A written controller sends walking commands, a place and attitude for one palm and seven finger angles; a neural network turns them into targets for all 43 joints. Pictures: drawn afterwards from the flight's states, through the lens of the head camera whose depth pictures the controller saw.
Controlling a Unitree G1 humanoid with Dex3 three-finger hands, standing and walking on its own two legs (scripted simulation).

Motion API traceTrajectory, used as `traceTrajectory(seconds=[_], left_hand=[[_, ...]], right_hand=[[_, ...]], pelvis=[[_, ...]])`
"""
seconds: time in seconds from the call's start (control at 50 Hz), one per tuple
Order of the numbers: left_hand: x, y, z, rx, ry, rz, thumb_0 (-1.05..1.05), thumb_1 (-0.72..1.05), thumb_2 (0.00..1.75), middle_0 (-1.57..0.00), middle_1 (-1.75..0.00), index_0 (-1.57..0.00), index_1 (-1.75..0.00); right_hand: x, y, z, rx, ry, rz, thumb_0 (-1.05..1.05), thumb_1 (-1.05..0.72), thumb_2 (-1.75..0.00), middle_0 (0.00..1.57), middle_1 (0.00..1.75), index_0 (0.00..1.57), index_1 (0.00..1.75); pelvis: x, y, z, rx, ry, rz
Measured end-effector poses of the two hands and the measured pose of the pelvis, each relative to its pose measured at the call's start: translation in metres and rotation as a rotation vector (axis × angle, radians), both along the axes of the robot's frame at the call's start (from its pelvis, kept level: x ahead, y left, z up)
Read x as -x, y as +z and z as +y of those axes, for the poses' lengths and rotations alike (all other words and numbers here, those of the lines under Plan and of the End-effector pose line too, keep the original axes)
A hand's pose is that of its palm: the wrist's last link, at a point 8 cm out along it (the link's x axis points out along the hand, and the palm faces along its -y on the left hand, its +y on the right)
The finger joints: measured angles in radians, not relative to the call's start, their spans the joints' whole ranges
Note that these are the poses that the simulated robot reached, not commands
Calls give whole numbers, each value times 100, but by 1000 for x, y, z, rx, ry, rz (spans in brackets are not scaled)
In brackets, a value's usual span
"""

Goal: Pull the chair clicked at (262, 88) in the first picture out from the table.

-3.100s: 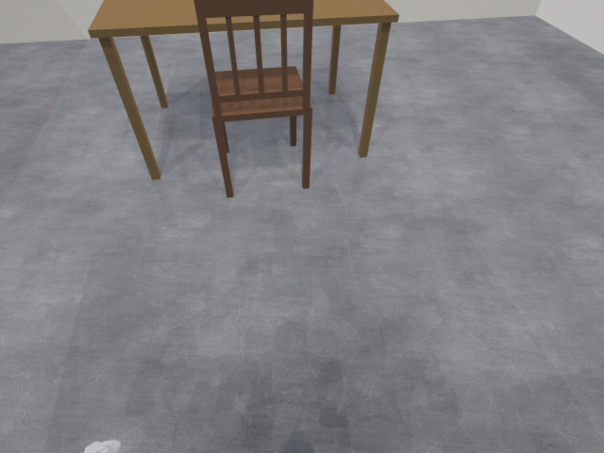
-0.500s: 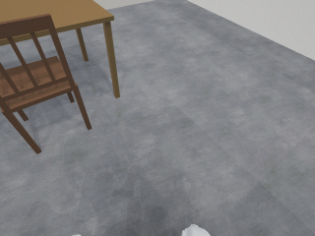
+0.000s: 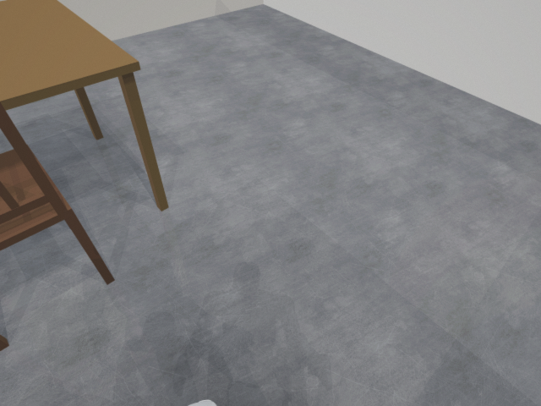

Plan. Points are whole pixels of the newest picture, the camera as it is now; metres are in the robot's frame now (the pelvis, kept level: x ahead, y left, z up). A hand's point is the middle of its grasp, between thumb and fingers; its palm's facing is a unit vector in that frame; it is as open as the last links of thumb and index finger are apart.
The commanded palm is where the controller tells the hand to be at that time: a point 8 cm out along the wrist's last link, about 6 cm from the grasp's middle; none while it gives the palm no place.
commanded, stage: walk to a spot facing it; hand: left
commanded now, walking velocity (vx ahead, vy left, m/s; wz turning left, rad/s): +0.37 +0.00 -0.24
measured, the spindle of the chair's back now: out of the picture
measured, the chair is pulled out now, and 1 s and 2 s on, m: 0.00 0.00 0.00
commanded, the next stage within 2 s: turn to face it in 0.40 s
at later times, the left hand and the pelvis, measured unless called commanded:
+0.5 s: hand (203, 294) +0.36 +0.16 -0.17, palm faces -0.23 -0.96 -0.15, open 7.4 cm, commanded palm none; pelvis +0.23 +0.01 +0.00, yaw -13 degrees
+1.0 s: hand (202, 256) +0.46 +0.18 -0.18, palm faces +0.03 -0.99 -0.16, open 7.3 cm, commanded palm none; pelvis +0.36 +0.00 -0.01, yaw -1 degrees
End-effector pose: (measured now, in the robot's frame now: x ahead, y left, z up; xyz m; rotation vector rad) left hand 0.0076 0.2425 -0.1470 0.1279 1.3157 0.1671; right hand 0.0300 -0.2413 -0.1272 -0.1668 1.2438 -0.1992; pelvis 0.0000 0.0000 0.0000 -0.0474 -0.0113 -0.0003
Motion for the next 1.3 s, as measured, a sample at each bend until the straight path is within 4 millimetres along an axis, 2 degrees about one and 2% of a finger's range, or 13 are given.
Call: traceTrajectory(seconds=[0.08, 0.16, 0.28, 0.42, 0.54, 0.6, 0.7, 0.76, 0.88, 0.98, 1.04, 1.14, 1.3], left_hand=[[-15, -18, 20, 27, 8, 84, 0, 92, 89, -20, -30, -20, -29], [-60, -10, 29, 40, -32, 99, 1, 91, 89, -20, -30, -20, -29], [-156, 6, 23, 57, -83, 11, 1, 91, 89, -19, -30, -20, -29], [-279, 9, -6, 57, -207, -49, 1, 92, 89, -19, -30, -20, -29], [-393, 0, -52, 36, -332, -150, 1, 91, 89, -19, -30, -20, -29], [-428, -4, -67, 17, -329, -216, 1, 91, 89, -20, -30, -20, -29], [-443, 7, -79, 10, -313, -196, 0, 91, 89, -20, -30, -20, -29], [-452, 15, -75, 2, -268, -203, -1, 93, 89, -20, -30, -21, -29], [-461, 15, -57, 15, -175, -219, -1, 92, 89, -20, -30, -21, -30], [-449, -6, -23, 24, -70, -181, 0, 91, 89, -20, -30, -21, -30], [-435, -11, -2, -1, -32, -109, 0, 91, 89, -20, -30, -20, -29], [-420, 5, 21, -45, 25, -64, 1, 91, 89, -20, -30, -20, -29], [-416, 27, 24, -108, 99, -92, 1, 91, 89, -20, -30, -20, -29]], right_hand=[[-53, 2, 11, 50, 13, -74, 2, -94, -89, 20, 30, 20, 30], [-67, 10, 30, 48, -25, -60, 1, -92, -89, 20, 30, 20, 30], [-59, 11, 65, -24, -115, 83, 1, -91, -89, 20, 30, 20, 30], [-52, 1, 91, -118, -267, 242, 1, -90, -89, 20, 30, 20, 30], [-67, -19, 79, -167, -378, 356, 1, -90, -89, 20, 30, 21, 30], [-96, -33, 55, -162, -378, 365, 1, -90, -89, 20, 30, 21, 30], [-186, -30, 7, -88, -310, 207, 1, -91, -89, 20, 30, 20, 30], [-241, -22, -10, -60, -254, 106, 1, -91, -89, 20, 30, 20, 30], [-326, -7, -19, -25, -116, 14, 0, -92, -89, 19, 30, 20, 30], [-385, -5, -11, 19, -3, -40, 0, -91, -89, 20, 30, 20, 30], [-408, -1, -3, 33, 39, -69, 0, -91, -89, 20, 30, 20, 30], [-423, 8, 4, 32, 88, -48, 0, -91, -89, 20, 30, 20, 30], [-437, 5, -7, 2, 154, -6, 1, -90, -89, 20, 30, 21, 30]], pelvis=[[-40, -10, 22, -10, -27, -10], [-75, 0, 33, -12, -56, -12], [-125, 14, 37, -18, -107, -1], [-186, 9, 24, -32, -176, 3], [-248, -14, -7, -40, -231, -3], [-272, -25, -22, -45, -230, -12], [-299, -11, -29, -31, -205, -17], [-313, -3, -30, -31, -170, -7], [-338, -1, -22, -25, -91, -4], [-358, -13, -5, -12, -26, -1], [-364, -13, 2, -20, -9, 8], [-371, 0, 4, -21, 37, 26], [-376, 7, -11, -27, 127, 33]])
